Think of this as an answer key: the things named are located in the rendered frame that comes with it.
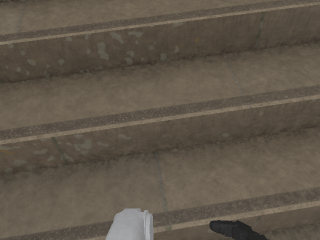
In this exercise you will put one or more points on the robot right hand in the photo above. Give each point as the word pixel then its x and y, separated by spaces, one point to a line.
pixel 237 230

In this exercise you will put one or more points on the robot left thigh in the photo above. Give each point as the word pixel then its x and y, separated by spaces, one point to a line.
pixel 132 224

